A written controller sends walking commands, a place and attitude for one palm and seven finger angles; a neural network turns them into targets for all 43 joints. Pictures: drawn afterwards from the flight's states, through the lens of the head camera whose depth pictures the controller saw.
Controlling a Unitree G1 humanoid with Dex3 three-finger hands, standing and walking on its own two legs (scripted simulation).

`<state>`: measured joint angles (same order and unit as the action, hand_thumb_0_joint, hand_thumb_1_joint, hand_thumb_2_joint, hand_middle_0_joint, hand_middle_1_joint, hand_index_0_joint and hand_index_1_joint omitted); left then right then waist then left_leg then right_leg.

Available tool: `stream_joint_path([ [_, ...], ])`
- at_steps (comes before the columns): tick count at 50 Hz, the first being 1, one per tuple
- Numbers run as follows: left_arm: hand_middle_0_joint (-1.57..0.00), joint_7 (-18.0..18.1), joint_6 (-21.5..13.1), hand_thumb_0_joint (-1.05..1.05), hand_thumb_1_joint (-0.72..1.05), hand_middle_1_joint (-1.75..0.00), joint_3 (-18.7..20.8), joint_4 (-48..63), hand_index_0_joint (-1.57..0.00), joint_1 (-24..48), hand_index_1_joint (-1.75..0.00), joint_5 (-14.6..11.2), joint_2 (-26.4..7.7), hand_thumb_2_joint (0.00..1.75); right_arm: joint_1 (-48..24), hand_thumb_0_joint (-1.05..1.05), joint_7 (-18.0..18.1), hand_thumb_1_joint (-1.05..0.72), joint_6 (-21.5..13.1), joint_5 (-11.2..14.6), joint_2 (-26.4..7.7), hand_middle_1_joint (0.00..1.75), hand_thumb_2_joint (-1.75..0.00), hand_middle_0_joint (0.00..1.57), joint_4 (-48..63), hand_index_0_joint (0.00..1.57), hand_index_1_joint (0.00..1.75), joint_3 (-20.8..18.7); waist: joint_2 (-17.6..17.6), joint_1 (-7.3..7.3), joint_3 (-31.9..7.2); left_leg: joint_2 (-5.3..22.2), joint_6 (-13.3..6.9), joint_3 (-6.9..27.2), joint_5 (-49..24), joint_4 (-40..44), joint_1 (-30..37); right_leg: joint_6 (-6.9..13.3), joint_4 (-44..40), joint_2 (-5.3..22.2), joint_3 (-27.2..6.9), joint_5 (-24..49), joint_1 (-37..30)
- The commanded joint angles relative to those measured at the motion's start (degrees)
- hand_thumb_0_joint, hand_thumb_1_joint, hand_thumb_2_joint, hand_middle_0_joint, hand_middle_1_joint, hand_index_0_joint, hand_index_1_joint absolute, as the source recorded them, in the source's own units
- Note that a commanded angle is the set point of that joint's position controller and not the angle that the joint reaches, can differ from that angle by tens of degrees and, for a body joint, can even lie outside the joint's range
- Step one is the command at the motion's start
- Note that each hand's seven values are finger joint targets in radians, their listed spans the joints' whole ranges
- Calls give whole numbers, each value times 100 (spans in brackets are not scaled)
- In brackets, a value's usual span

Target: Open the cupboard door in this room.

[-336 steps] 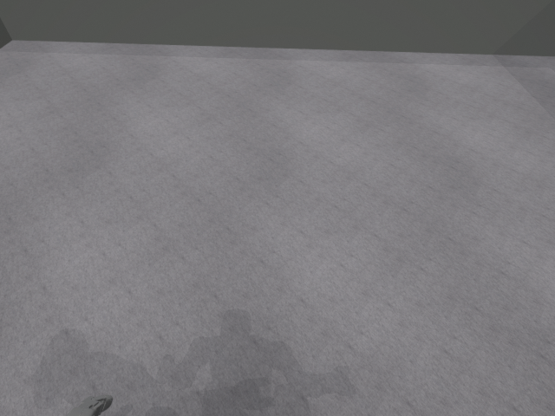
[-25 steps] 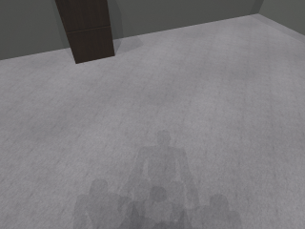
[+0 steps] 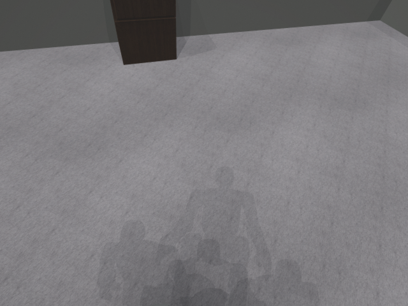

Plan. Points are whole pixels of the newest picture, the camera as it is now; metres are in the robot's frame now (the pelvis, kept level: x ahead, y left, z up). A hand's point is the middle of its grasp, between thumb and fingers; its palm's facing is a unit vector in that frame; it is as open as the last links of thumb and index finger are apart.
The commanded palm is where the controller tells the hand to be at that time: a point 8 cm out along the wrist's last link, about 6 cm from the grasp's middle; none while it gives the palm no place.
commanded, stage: stand and wait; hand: left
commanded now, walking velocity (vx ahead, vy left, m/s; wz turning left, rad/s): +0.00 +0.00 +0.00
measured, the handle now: out of the picture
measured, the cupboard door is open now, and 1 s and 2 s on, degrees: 0 0 0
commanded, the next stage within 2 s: turn or walk to find it in 0.30 s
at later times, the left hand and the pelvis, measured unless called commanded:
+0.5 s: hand out of the picture +0.00 +0.15 -0.15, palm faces +0.15 -0.96 -0.23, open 7.4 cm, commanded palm none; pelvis -0.01 -0.03 +0.02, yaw +7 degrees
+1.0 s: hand out of the picture -0.03 +0.24 -0.15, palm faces +0.35 -0.91 -0.24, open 7.4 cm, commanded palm none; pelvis -0.03 +0.02 +0.02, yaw +19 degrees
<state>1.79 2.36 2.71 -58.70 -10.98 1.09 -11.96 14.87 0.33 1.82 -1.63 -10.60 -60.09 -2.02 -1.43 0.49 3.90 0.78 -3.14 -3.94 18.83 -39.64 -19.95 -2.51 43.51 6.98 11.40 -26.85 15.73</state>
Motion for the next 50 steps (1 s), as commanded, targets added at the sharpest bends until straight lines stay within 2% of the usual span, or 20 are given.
stream_joint_path([
  [1,-20,11,-42,0,90,-30,127,539,-20,182,-30,21,-464,90,508,0,162,-90,-211,16,-1126,30,-90,20,275,20,30,-258,1204,133,-299,1751,-687,2870,-1952,2376,877,34,2149,-187,-1113,-372,1527],
  [6,-20,-35,-79,0,90,-30,55,305,-20,-100,-30,15,-336,90,182,0,189,-90,-280,55,-868,30,-90,20,359,20,30,-196,601,-2,-798,1226,-582,1867,-1826,2369,1263,-80,1885,-277,-1175,425,1244],
  [12,-20,-16,-75,0,90,-30,-55,286,-20,-51,-30,-5,-146,90,206,0,164,-90,-236,35,-817,30,-90,20,199,20,30,-211,923,97,-516,1211,-661,1828,-1252,2514,1071,-55,90,-356,-1037,93,530],
  [16,-20,21,-169,0,90,-30,-79,-25,-20,-659,-30,-16,-150,90,64,0,125,-90,-210,72,-811,30,-90,20,118,20,30,-227,775,-122,-418,949,-383,1647,-963,2221,517,-30,-1713,-446,-878,1140,-557],
  [17,-20,47,-203,0,90,-30,-72,-77,-20,-759,-30,-8,-264,90,62,0,105,-90,-200,109,-708,30,-90,20,115,20,30,-219,556,-150,-326,737,-189,1519,-875,1976,180,-29,-2224,-342,-980,1546,-927],
  [18,-20,75,-251,0,90,-30,-40,-63,-20,-763,-30,22,-489,90,92,0,78,-90,-189,145,-514,30,-90,20,157,20,30,-198,4,-126,-279,433,54,1197,-647,1463,-226,125,-2502,190,-1564,1474,-1107],
  [19,-20,89,-279,0,90,-30,24,-4,-20,-631,-30,36,-818,90,37,0,51,-90,-158,168,-298,30,-90,20,259,20,30,-134,-816,-42,-87,-15,307,696,-94,990,-550,454,-2848,967,-2319,1337,-879],
  [20,-20,71,-266,0,90,-30,61,131,-20,-522,-30,35,-1027,90,-120,0,32,-90,-112,122,-321,30,-90,20,352,20,30,-142,-1170,-95,78,-153,373,483,435,423,-424,835,-3109,1475,-2594,1165,-278],
  [22,-20,68,-270,0,90,-30,105,235,-20,-363,-30,33,-876,90,-296,0,13,-90,26,57,-555,30,-90,20,383,20,30,-265,-1381,-136,320,-20,369,569,801,-986,-582,1064,-3157,1404,-2402,1319,173],
  [24,-20,69,-272,0,90,-30,64,262,-20,-243,-30,31,-676,90,-154,0,-10,-90,46,76,-519,30,-90,20,304,20,30,-285,-939,29,417,14,398,467,643,-1785,-697,1045,-2885,1228,-1898,2296,159],
  [28,-20,61,-315,0,90,-30,116,242,-20,-630,-30,81,-769,90,-342,0,-28,-90,26,118,-376,30,-90,20,375,20,30,-241,-860,-146,-73,45,551,213,767,-1461,-734,986,-2279,1119,-1242,4044,-779],
  [32,-20,61,-277,0,90,-30,211,210,-20,-850,-30,111,-974,90,-625,0,-37,-90,-25,140,-357,30,-90,20,548,20,30,-195,-1002,-289,-395,48,550,28,755,-379,-425,1010,-1867,1236,-1179,4480,-1178],
  [35,-20,34,-224,0,90,-30,241,277,-20,-598,-30,40,-1019,90,-210,0,-37,-90,-93,125,-517,30,-90,20,468,20,30,-211,-783,-25,-643,18,499,-92,-634,1225,709,542,-1192,1023,-745,3833,-732],
  [36,-20,17,-187,0,90,-30,229,365,-20,-605,-30,-16,-872,90,33,0,-34,-90,-157,96,-826,30,-90,20,437,20,30,-266,62,97,-904,494,351,463,-1652,1691,1494,247,-498,750,-429,2875,-138],
  [37,-20,-7,-156,0,90,-30,164,543,-20,-657,-30,-49,-493,90,254,0,-11,-90,-203,55,-1362,30,-90,20,459,20,30,-390,1717,163,-969,1902,-292,2316,-3726,1852,2173,-172,588,39,-189,12,1262],
  [38,-20,29,-104,0,90,-30,98,641,-20,-332,-30,-12,-463,90,468,0,26,-90,-137,67,-1589,30,-90,20,370,20,30,-438,1725,326,-938,2299,-815,2447,-4268,1920,1784,-142,1430,-142,-659,-1102,1246],
  [40,-20,25,-32,0,90,-30,147,579,-20,-69,-30,5,-505,90,142,0,105,-90,-157,39,-1299,30,-90,20,424,20,30,-383,1431,236,-618,1856,-782,2219,-2994,2088,1319,-83,1992,-24,-1067,-545,1455],
  [43,-20,-58,-89,0,90,-30,154,504,-20,-73,-30,6,-493,90,-195,0,134,-90,-198,37,-1097,30,-90,20,537,20,30,-273,987,49,-445,1382,-634,1718,-3409,1970,1353,-144,2062,-105,-1081,164,1516],
  [45,-20,-73,-96,0,90,-30,142,495,-20,-104,-30,-4,-503,90,-125,0,137,-90,-226,58,-1121,30,-90,20,560,20,30,-283,725,34,-641,1286,-616,1605,-3634,1944,1598,-198,1954,-152,-1080,330,1490],
  [50,-20,-45,-58,0,90,-30,149,656,-20,123,-30,-8,-569,90,40,0,112,-90,-206,52,-1121,30,-90,20,600,20,30,-307,814,103,-592,1246,-651,1874,-3362,2049,1627,-283,1662,-204,-1154,445,1491],
])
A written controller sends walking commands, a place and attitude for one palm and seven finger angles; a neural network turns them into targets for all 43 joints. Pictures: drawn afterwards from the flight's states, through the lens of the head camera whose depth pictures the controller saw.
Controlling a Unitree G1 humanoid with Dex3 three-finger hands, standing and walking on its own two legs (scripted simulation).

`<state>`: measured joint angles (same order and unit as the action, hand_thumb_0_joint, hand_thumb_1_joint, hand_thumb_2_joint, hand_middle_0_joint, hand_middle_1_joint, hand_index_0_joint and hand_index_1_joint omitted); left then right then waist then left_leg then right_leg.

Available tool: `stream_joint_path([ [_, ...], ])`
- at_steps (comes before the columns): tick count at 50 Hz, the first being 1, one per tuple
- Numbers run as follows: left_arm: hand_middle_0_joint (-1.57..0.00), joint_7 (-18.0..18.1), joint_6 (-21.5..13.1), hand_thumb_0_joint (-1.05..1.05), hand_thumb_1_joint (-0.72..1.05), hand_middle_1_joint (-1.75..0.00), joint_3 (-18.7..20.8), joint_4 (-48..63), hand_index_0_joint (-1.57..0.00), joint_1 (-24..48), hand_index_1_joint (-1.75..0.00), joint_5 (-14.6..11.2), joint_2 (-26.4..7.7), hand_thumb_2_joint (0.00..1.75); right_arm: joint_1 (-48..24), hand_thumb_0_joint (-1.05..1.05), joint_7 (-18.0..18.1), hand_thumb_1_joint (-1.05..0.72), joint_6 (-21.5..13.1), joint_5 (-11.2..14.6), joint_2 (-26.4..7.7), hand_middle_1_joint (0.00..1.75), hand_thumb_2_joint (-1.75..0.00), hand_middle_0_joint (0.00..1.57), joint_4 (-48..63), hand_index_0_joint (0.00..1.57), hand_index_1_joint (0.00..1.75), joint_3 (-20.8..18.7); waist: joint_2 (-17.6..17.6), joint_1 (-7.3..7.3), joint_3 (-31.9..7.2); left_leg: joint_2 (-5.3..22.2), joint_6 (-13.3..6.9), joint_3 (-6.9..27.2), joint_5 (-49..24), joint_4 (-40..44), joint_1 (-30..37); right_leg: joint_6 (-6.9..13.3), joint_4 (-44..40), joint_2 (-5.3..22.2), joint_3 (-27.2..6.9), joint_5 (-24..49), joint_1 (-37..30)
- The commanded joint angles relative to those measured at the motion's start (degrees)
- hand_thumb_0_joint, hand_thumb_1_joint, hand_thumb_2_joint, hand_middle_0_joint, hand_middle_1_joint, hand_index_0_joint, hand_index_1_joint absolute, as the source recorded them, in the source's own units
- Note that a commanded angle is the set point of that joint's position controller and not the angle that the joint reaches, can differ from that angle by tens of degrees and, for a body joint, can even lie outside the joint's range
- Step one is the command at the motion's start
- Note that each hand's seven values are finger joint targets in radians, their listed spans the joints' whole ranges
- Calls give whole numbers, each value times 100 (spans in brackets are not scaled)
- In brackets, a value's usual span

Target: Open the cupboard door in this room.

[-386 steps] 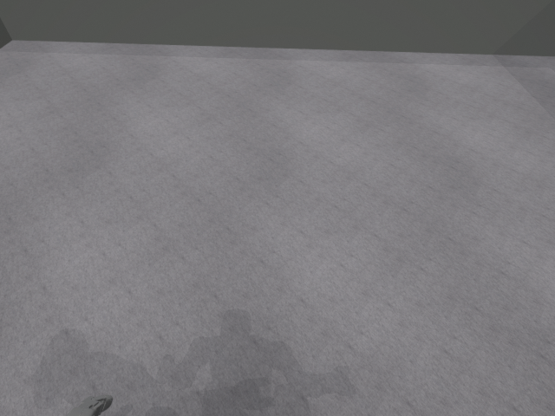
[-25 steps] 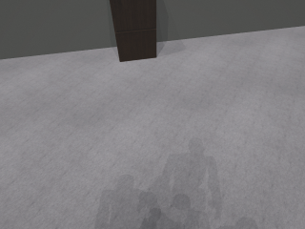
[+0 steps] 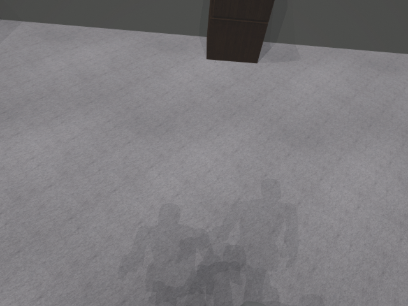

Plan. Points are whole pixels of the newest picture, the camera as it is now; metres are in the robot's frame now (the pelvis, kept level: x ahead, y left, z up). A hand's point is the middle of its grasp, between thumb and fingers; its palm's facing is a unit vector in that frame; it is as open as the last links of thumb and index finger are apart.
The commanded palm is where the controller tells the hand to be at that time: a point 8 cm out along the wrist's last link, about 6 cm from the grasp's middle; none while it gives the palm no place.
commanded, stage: turn or walk to find it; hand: left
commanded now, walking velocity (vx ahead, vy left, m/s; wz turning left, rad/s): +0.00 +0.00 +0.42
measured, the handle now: out of the picture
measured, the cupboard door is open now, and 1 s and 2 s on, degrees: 0 0 0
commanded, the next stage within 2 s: stand and wait in 0.20 s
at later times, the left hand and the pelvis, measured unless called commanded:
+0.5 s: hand out of the picture +0.02 +0.12 -0.15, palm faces +0.16 -0.95 -0.27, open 7.4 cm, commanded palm none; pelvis -0.01 -0.07 +0.00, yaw +9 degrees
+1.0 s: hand out of the picture -0.11 +0.16 -0.18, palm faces +0.36 -0.91 -0.22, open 7.4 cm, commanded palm none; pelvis -0.05 -0.03 +0.00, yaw +17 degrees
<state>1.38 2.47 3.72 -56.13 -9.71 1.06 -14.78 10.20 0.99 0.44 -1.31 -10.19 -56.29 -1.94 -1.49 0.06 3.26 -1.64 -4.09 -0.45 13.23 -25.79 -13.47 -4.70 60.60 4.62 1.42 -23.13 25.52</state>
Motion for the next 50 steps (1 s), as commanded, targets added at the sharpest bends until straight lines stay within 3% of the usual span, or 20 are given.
stream_joint_path([
  [1,-20,0,-59,0,90,-30,48,452,-20,89,-30,-5,-281,90,519,0,40,-90,-57,10,-1153,30,-90,20,233,20,30,-323,813,163,-454,1488,-578,1628,-2655,695,877,-67,-158,19,-164,36,479],
  [10,-20,23,-93,0,90,-30,9,728,-20,255,-30,-56,-190,90,459,0,-10,-90,34,-47,-1253,30,-90,20,380,20,30,-402,940,153,-519,1355,-642,2213,-2149,583,258,95,-1719,-266,-134,-172,-493],
  [12,-20,39,-134,0,90,-30,2,641,-20,-59,-30,-71,-176,90,407,0,-16,-90,32,-36,-1226,30,-90,20,385,20,30,-398,832,27,-669,1221,-534,2115,-2155,403,137,150,-2442,-357,-49,285,-1014],
  [14,-20,66,-215,0,90,-30,10,492,-20,-421,-30,-56,-262,90,398,0,-31,-90,25,28,-1053,30,-90,20,337,20,30,-372,522,-136,-795,895,-183,1840,-1381,42,-457,184,-3780,-225,-92,1273,-2054],
  [15,-20,95,-283,0,90,-30,35,468,-20,-516,-30,0,-550,90,505,0,-52,-90,12,77,-768,30,-90,20,341,20,30,-312,-257,-149,-911,480,139,1398,-423,-521,-1048,380,-4271,516,-817,1269,-2651],
  [16,-20,109,-328,0,90,-30,96,489,-20,-488,-30,46,-933,90,500,0,-52,-90,7,89,-477,30,-90,20,453,20,30,-232,-1491,-124,-703,-204,491,549,1219,-1376,-1731,963,-4498,1720,-2162,1593,-2611],
  [17,-20,84,-295,0,90,-30,66,561,-20,-434,-30,18,-972,90,362,0,-35,-90,77,43,-739,30,-90,20,464,20,30,-308,-1086,-195,-530,-113,498,552,1828,-2215,-1436,1416,-4621,2101,-2221,1637,-1742],
  [19,-20,108,-305,0,90,-30,48,554,-20,-38,-30,-5,-623,90,465,0,-39,-90,198,-4,-724,30,-90,20,268,20,30,-321,-998,47,-138,67,498,603,1496,-2986,-1387,1436,-4647,1577,-1792,1642,-1244],
  [20,-20,81,-324,0,90,-30,-35,508,-20,52,-30,-16,-473,90,529,0,-57,-90,205,7,-685,30,-90,20,96,20,30,-306,-582,124,-6,116,529,519,1179,-3192,-1306,1344,-4498,1244,-1311,2056,-1260],
  [23,-20,40,-392,0,90,-30,-116,324,-20,-273,-30,-24,-323,90,621,0,-64,-90,218,45,-536,30,-90,20,-59,20,30,-254,-586,98,-88,175,624,328,847,-3066,-1124,1129,-4318,883,-692,2939,-1468],
  [27,-20,45,-386,0,90,-30,-78,116,-20,-639,-30,5,-368,90,380,0,-41,-90,232,59,-595,30,-90,20,-87,20,30,-231,-887,-53,-30,304,700,212,967,-2716,-1034,1244,-4380,1027,-746,2929,-1608],
  [33,-20,74,-344,0,90,-30,62,-126,-20,-1046,-30,61,-647,90,-125,0,-36,-90,157,109,-519,30,-90,20,-8,20,30,-158,-809,-305,-311,261,666,22,1469,-1777,-883,1497,-3994,1346,-810,3914,-2254],
  [36,-20,83,-308,0,90,-30,89,-159,-20,-948,-30,54,-712,90,-27,0,-33,-90,122,127,-490,30,-90,20,-35,20,30,-131,-822,-216,-480,224,636,-148,1115,-1076,-515,1358,-3757,1347,-580,3931,-2268],
  [38,-20,81,-276,0,90,-30,92,-161,-20,-804,-30,18,-682,90,164,0,-34,-90,88,122,-502,30,-90,20,-95,20,30,-129,-791,-56,-548,244,582,-202,351,-243,142,1091,-3556,1268,-395,3321,-1857],
  [39,-20,68,-247,0,90,-30,78,-144,-20,-707,-30,-20,-634,90,295,0,-48,-90,60,114,-604,30,-90,20,-136,20,30,-142,-449,46,-568,336,536,-111,-236,281,651,853,-3277,1110,-153,2743,-1455],
  [40,-20,57,-199,0,90,-30,63,-43,-20,-748,-30,-56,-432,90,404,0,-45,-90,5,67,-907,30,-90,20,-109,20,30,-203,438,99,-660,1061,266,792,-821,663,1093,538,-2593,670,279,1656,-761],
  [41,-20,37,-173,0,90,-30,-36,91,-20,-721,-30,-65,-106,90,457,0,-25,-90,0,23,-1284,30,-90,20,-71,20,30,-270,1677,103,-493,2133,-298,1992,-2121,888,1221,205,-1764,106,629,-363,115],
  [42,-20,61,-129,0,90,-30,-57,82,-20,-543,-30,-16,-124,90,413,0,-1,-90,43,15,-1335,30,-90,20,-96,20,30,-273,1427,163,-427,2352,-656,1855,-2087,1004,722,243,-1045,63,295,-1021,-112],
  [46,-20,5,-70,0,90,-30,-65,-240,-20,-603,-30,13,-74,90,-119,0,123,-90,-35,25,-885,30,-90,20,-67,20,30,-94,1087,-75,-34,1586,-487,1059,-2025,971,401,211,-408,56,-106,-230,-24],
  [50,-20,8,-89,0,90,-30,-143,-328,-20,-666,-30,-1,32,90,104,0,137,-90,-99,54,-863,30,-90,20,-148,20,30,-100,748,-52,-170,1484,-492,822,-2690,883,758,122,-820,28,-60,-54,-142],
])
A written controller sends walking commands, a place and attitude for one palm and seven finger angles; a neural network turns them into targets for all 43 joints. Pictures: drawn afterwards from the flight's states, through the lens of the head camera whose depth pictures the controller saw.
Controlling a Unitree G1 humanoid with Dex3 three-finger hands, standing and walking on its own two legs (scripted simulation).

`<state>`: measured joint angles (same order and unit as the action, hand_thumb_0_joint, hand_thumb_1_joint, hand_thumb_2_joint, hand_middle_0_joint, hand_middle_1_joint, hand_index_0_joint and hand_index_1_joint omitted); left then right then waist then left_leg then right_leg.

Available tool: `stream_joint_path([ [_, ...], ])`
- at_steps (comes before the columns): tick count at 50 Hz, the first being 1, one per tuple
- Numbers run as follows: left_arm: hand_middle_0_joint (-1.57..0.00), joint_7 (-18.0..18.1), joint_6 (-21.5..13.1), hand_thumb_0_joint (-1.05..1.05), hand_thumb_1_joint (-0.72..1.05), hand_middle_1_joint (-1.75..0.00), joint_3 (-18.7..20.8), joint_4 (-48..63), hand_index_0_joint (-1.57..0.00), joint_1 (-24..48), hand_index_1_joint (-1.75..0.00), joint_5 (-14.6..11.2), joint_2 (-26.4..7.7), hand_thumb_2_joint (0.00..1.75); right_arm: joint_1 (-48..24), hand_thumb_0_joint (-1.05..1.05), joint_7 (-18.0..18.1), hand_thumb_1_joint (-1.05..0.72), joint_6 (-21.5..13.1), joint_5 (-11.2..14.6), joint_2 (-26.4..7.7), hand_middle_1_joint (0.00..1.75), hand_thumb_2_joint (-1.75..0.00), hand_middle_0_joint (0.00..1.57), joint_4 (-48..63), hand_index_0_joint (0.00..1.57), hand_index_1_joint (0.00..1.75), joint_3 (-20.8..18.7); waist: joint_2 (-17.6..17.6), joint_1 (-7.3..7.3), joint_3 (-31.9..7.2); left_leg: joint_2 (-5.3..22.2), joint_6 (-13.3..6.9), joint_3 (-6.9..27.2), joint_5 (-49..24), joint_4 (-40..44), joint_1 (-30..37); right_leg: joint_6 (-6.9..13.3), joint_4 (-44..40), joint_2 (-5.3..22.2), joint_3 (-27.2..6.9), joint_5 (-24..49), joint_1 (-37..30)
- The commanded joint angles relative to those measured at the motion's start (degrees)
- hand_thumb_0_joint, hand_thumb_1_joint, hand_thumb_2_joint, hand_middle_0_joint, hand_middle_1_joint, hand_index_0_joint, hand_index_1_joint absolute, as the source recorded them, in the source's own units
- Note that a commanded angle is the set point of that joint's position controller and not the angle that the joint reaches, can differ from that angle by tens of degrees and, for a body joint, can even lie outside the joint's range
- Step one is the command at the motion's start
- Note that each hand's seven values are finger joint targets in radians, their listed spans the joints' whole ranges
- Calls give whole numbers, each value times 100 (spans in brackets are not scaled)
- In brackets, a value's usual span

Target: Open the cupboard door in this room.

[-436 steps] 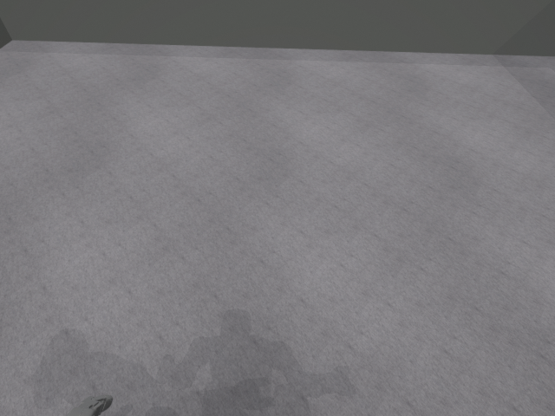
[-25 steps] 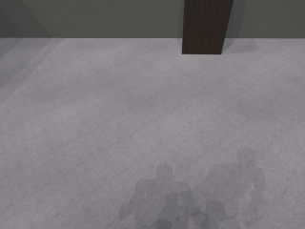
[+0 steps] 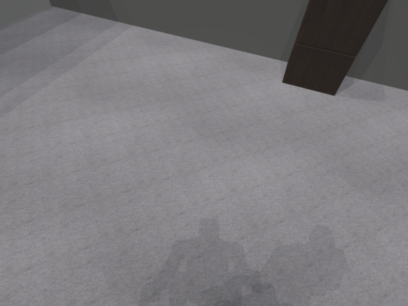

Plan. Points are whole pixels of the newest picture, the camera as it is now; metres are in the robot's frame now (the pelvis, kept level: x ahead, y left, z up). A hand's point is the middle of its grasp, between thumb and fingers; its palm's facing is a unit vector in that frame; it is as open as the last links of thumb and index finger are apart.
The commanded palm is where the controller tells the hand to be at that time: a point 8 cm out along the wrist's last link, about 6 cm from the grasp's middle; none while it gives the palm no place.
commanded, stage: stand and wait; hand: left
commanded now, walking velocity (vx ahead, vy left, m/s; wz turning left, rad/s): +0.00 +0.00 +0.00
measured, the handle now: out of the picture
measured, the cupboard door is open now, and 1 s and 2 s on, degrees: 0 0 0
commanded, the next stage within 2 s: turn or walk to find it in 0.40 s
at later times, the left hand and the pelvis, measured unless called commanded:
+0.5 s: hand out of the picture +0.02 +0.14 -0.17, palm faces +0.02 -0.98 -0.22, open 7.3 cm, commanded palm none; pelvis -0.01 -0.04 +0.00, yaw +0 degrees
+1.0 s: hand out of the picture +0.00 +0.18 -0.17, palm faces +0.18 -0.96 -0.23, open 7.4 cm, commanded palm none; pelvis -0.03 -0.02 +0.00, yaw +9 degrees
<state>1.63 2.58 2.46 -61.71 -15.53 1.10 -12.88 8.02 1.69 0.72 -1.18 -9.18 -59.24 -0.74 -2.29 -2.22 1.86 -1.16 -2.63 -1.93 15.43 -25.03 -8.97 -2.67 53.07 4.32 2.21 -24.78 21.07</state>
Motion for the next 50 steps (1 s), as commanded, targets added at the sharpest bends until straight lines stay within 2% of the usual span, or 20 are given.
stream_joint_path([
  [1,-20,-9,-104,0,90,-30,-34,256,-20,-20,-30,-7,-130,90,412,0,66,-90,-132,35,-947,30,-90,20,102,20,30,-224,824,213,-43,1457,-656,1008,-3003,783,364,-91,-322,62,-125,60,226],
  [4,-20,5,-132,0,90,-30,-78,283,-20,146,-30,-18,-90,90,538,0,61,-90,-128,8,-935,30,-90,20,6,20,30,-256,934,292,-4,1447,-652,1046,-3104,668,310,-81,-1235,41,-35,0,-153],
  [7,-20,24,-189,0,90,-30,-100,115,-20,-246,-30,-16,-74,90,472,0,52,-90,-138,35,-901,30,-90,20,-32,20,30,-261,817,120,-182,1262,-462,950,-2733,393,215,-64,-2407,-26,86,850,-807],
  [8,-20,36,-230,0,90,-30,-98,27,-20,-397,-30,-6,-116,90,456,0,45,-90,-144,63,-841,30,-90,20,-49,20,30,-251,677,51,-183,1091,-262,828,-2261,203,-35,-52,-3012,31,56,1499,-1215],
  [9,-20,54,-280,0,90,-30,-89,-22,-20,-435,-30,3,-278,90,499,0,23,-90,-147,96,-681,30,-90,20,-74,20,30,-233,306,86,-215,848,-27,687,-1675,41,-314,62,-3225,270,-331,2018,-1531],
  [10,-20,58,-332,0,90,-30,-93,-10,-20,-325,-30,4,-424,90,573,0,13,-90,-145,116,-516,30,-90,20,-61,20,30,-173,-143,192,-193,608,141,470,-1044,12,-493,255,-3246,663,-764,2396,-1542],
  [11,-20,48,-340,0,90,-30,-101,15,-20,-227,-30,-6,-515,90,601,0,-8,-90,-140,108,-445,30,-90,20,-76,20,30,-148,-262,238,-63,445,211,337,-543,125,-411,413,-3258,885,-830,2470,-1263],
  [12,-20,31,-344,0,90,-30,-89,15,-20,-93,-30,-17,-511,90,670,0,-14,-90,-117,79,-429,30,-90,20,-138,20,30,-146,-346,289,-17,409,250,310,-560,209,-249,483,-3225,840,-763,2310,-1040],
  [13,-20,31,-365,0,90,-30,-76,6,-20,7,-30,-29,-505,90,765,0,-2,-90,-95,48,-448,30,-90,20,-215,20,30,-136,-797,304,61,449,275,302,-643,200,-139,503,-3264,699,-757,2156,-886],
  [14,-20,33,-362,0,90,-30,-100,0,-20,-2,-30,-35,-426,90,820,0,-1,-90,-95,47,-497,30,-90,20,-276,20,30,-137,-827,284,111,494,269,276,-698,195,-48,488,-3337,634,-674,1986,-780],
  [17,-20,45,-354,0,90,-30,-136,-52,-20,-74,-30,-66,-252,90,1001,0,19,-90,-180,51,-493,30,-90,20,-458,20,30,-75,-74,226,74,691,188,428,-1452,437,9,365,-3125,397,-419,2329,-1052],
  [22,-20,65,-335,0,90,-30,-110,-117,-20,-157,-30,-98,-316,90,1086,0,33,-90,-152,64,-471,30,-90,20,-540,20,30,-48,132,170,120,664,236,408,-1332,405,-201,386,-3147,431,-368,2314,-1310],
  [29,-20,83,-219,0,90,-30,81,78,-20,-40,-30,-61,-556,90,1071,0,-10,-90,47,35,-449,30,-90,20,-371,20,30,-156,-311,160,280,406,322,156,-347,-545,-694,692,-3590,1011,-651,880,-887],
  [35,-20,73,-203,0,90,-30,214,381,-20,316,-30,25,-592,90,1131,0,-75,-90,94,22,-409,30,-90,20,-173,20,30,-266,-542,270,276,511,340,72,564,-1212,-792,970,-3419,1414,-521,927,-430],
  [36,-20,57,-195,0,90,-30,221,423,-20,331,-30,20,-598,90,1167,0,-88,-90,79,28,-420,30,-90,20,-160,20,30,-277,-357,301,235,536,330,99,245,-886,-594,851,-3125,1331,-320,1024,-322],
  [37,-20,43,-170,0,90,-30,229,455,-20,375,-30,3,-525,90,1294,0,-96,-90,37,22,-505,30,-90,20,-141,20,30,-291,169,378,143,738,228,498,-412,-337,-429,597,-2564,1022,56,900,-160],
  [39,-20,17,-101,0,90,-30,164,624,-20,523,-30,-56,-158,90,1346,0,-77,-90,-6,-46,-1044,30,-90,20,-44,20,30,-390,2004,444,397,1830,-446,2501,-501,1078,-918,58,-725,-132,689,-266,205],
  [40,-20,32,-74,0,90,-30,155,665,-20,632,-30,-16,-198,90,1311,0,-29,-90,-33,-47,-1052,30,-90,20,-39,20,30,-393,1884,482,389,1950,-736,2789,-751,1307,-880,117,151,-75,230,-665,350],
  [44,-20,-19,-145,0,90,-30,98,515,-20,359,-30,3,-75,90,968,0,64,-90,-129,-31,-937,30,-90,20,97,20,30,-333,1004,262,-283,1601,-764,1986,-1761,803,15,83,485,-7,-130,-269,644],
  [50,-20,-16,-173,0,90,-30,-22,483,-20,376,-30,-44,43,90,903,0,51,-90,-108,-38,-980,30,-90,20,68,20,30,-336,1030,337,-381,1405,-686,1645,-2196,696,153,16,-1141,-137,-43,-188,-91],
])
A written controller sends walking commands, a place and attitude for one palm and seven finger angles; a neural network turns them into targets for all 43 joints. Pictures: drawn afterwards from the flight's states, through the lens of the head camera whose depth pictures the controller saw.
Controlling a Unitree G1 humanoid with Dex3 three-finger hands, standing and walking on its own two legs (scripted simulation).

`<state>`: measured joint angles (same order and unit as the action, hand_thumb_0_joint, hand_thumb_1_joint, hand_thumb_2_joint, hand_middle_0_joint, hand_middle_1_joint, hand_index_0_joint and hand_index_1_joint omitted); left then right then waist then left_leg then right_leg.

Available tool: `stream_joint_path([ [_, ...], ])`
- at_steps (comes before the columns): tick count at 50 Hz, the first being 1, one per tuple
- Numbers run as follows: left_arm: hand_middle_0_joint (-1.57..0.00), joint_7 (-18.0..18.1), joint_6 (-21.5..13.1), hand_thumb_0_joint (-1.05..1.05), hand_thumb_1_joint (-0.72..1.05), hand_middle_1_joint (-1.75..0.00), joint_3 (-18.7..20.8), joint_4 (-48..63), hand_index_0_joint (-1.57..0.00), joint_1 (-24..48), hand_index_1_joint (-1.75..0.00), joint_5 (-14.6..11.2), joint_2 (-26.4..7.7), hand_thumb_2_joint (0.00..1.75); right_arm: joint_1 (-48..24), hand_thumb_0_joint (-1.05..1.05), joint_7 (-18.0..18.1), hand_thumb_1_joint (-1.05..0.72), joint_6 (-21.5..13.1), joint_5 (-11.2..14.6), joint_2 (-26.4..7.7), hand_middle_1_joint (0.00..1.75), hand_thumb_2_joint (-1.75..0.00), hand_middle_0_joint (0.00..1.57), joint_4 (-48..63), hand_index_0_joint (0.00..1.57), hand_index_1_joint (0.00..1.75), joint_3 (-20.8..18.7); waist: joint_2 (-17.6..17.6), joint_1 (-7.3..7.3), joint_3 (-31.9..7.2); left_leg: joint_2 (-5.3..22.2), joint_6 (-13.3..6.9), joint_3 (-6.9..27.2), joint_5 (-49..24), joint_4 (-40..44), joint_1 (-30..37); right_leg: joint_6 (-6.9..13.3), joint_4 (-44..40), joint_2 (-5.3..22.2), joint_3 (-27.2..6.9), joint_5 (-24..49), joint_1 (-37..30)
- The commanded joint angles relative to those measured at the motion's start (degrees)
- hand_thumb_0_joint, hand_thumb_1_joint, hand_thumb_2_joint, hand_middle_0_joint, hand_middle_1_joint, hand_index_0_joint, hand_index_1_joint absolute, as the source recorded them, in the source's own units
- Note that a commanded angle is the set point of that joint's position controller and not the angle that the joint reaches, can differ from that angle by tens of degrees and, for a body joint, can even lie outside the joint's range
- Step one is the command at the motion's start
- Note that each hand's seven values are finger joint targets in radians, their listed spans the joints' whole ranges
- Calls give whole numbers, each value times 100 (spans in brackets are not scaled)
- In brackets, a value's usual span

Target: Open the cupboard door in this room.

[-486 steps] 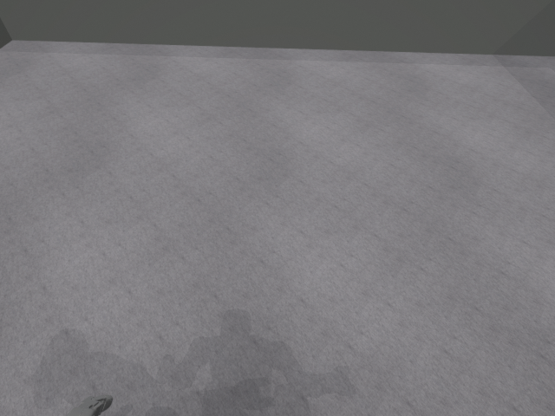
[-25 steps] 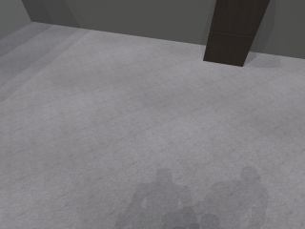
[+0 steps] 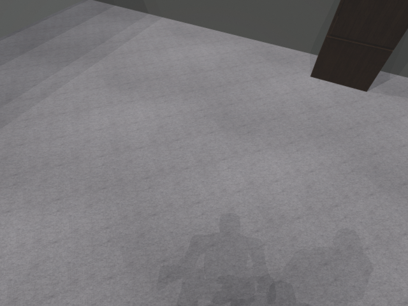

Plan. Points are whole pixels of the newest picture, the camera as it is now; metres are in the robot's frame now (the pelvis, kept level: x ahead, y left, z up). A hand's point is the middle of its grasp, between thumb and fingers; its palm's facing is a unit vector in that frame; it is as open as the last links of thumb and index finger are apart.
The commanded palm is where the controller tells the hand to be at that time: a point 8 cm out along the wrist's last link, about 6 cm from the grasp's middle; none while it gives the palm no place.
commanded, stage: stand and wait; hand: left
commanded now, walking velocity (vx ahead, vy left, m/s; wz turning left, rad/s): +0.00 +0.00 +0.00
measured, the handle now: out of the picture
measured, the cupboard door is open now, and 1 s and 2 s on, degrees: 0 0 0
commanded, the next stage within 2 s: turn or walk to find it in 0.10 s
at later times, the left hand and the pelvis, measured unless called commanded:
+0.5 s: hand out of the picture -0.04 +0.17 -0.19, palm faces +0.21 -0.95 -0.22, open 7.4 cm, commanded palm none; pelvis -0.01 -0.01 -0.01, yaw +10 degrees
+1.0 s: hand out of the picture +0.02 +0.16 -0.15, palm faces +0.34 -0.89 -0.30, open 7.4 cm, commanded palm none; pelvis -0.01 -0.06 -0.01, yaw +20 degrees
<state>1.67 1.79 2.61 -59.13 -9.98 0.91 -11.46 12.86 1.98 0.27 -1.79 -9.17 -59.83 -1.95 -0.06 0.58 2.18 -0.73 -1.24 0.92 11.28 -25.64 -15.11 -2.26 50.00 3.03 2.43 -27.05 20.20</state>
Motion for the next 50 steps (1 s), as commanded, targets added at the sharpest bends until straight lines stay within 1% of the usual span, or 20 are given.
stream_joint_path([
  [1,-20,-8,-106,0,90,-30,-44,181,-20,-326,-30,-29,-110,90,357,0,6,-90,-56,27,-973,30,-90,20,131,20,30,-218,780,1,-396,1318,-777,1321,-1689,727,672,-26,-1209,-46,-14,226,-227],
  [4,-20,31,-197,0,90,-30,-57,-83,-20,-907,-30,-3,-277,90,196,0,-34,-90,-53,113,-852,30,-90,20,111,20,30,-205,368,-225,-459,834,-297,870,-901,209,138,-27,-2926,55,-69,1686,-1351],
  [6,-20,56,-275,0,90,-30,13,-28,-20,-658,-30,34,-856,90,138,0,-70,-90,-15,161,-393,30,-90,20,256,20,30,-100,-1131,-70,-24,128,197,169,639,-353,-690,506,-3446,1355,-1474,1719,-1251],
  [8,-20,28,-247,0,90,-30,103,165,-20,-387,-30,37,-1035,90,-113,0,-105,-90,115,84,-597,30,-90,20,335,20,30,-173,-1533,-163,329,122,227,117,1371,-1205,-577,980,-3741,1646,-1621,1192,-409],
  [10,-20,40,-229,0,90,-30,83,161,-20,-388,-30,51,-829,90,-190,0,-116,-90,158,70,-689,30,-90,20,298,20,30,-223,-1251,-164,627,180,208,84,1513,-2176,-885,1123,-3587,1598,-1393,1984,-412],
  [14,-20,61,-269,0,90,-30,122,152,-20,-611,-30,64,-791,90,-167,0,-146,-90,162,138,-552,30,-90,20,257,20,30,-205,-794,-170,201,187,326,-138,1611,-2649,-1094,1079,-2941,1487,-555,4455,-1340],
  [20,-20,75,-225,0,90,-30,231,174,-20,-797,-30,109,-1005,90,-438,0,-174,-90,122,163,-523,30,-90,20,442,20,30,-169,-1054,-288,-242,207,352,-382,1386,-1481,-696,1053,-2479,1580,-344,4778,-1755],
  [23,-20,57,-177,0,90,-30,255,240,-20,-596,-30,15,-1030,90,3,0,-176,-90,45,133,-692,30,-90,20,324,20,30,-183,-720,-7,-563,222,292,-465,-220,176,511,559,-1742,1344,89,4010,-1314],
  [24,-20,36,-140,0,90,-30,227,313,-20,-650,-30,-23,-832,90,160,0,-175,-90,-11,103,-1047,30,-90,20,326,20,30,-246,250,53,-778,873,63,377,-1273,515,1309,240,-964,942,420,2699,-502],
  [25,-20,14,-104,0,90,-30,132,506,-20,-644,-30,-49,-489,90,411,0,-149,-90,-19,72,-1514,30,-90,20,347,20,30,-360,1722,145,-741,2141,-614,1942,-3389,538,1745,-131,10,287,608,-397,741],
  [26,-20,49,-47,0,90,-30,111,564,-20,-396,-30,-8,-537,90,532,0,-124,-90,53,71,-1622,30,-90,20,271,20,30,-384,1449,266,-719,2410,-1063,1806,-3292,566,1262,-70,726,250,160,-1052,551],
  [28,-20,23,14,0,90,-30,153,517,-20,-131,-30,5,-548,90,111,0,-65,-90,34,48,-1336,30,-90,20,358,20,30,-320,1260,136,-303,1920,-1011,1614,-1956,763,750,-49,1115,344,-98,-475,780],
  [32,-20,-57,-25,0,90,-30,132,508,-20,-148,-30,3,-497,90,-82,0,-43,-90,2,39,-1294,30,-90,20,486,20,30,-284,696,45,-241,1515,-868,1192,-2379,586,804,-128,873,212,-85,8,765],
  [37,-20,-42,-14,0,90,-30,125,701,-20,23,-30,-21,-467,90,-7,0,-83,-90,39,20,-1375,30,-90,20,590,20,30,-353,766,104,-308,1440,-886,1394,-2155,566,690,-165,73,71,-57,36,459],
  [43,-20,-21,-137,0,90,-30,170,663,-20,-640,-30,-34,-600,90,-337,0,-148,-90,106,56,-1323,30,-90,20,826,20,30,-421,633,-255,-509,949,-458,1350,-1394,-99,-243,-138,-2395,-53,148,1473,-1218],
  [44,-20,3,-195,0,90,-30,225,667,-20,-767,-30,22,-894,90,-280,0,-175,-90,104,102,-1084,30,-90,20,863,20,30,-406,-66,-310,-565,546,-147,1023,-440,-628,-873,-9,-2986,496,-368,1667,-1838],
  [45,-20,43,-237,0,90,-30,336,725,-20,-781,-30,105,-1437,90,-243,0,-200,-90,105,117,-663,30,-90,20,1013,20,30,-329,-1750,-325,-446,-239,256,156,1506,-1887,-1831,531,-3323,1938,-1882,2025,-2100],
  [46,-20,37,-204,0,90,-30,312,837,-20,-746,-30,55,-1510,90,-496,0,-186,-90,168,83,-919,30,-90,20,1086,20,30,-388,-1553,-444,-308,-142,259,297,2273,-3051,-1703,1052,-3487,2516,-2161,2213,-1211],
  [48,-20,49,-220,0,90,-30,294,980,-20,-101,-30,40,-1170,90,-335,0,-231,-90,269,45,-955,30,-90,20,887,20,30,-438,-1174,-121,62,53,250,488,1686,-4167,-1724,1019,-3614,1990,-1535,1487,-610],
  [50,-20,29,-234,0,90,-30,191,1072,-20,183,-30,34,-891,90,-98,0,-285,-90,285,33,-887,30,-90,20,729,20,30,-415,-817,85,153,159,345,287,1137,-4447,-1686,795,-3297,1507,-695,2218,-683],
])
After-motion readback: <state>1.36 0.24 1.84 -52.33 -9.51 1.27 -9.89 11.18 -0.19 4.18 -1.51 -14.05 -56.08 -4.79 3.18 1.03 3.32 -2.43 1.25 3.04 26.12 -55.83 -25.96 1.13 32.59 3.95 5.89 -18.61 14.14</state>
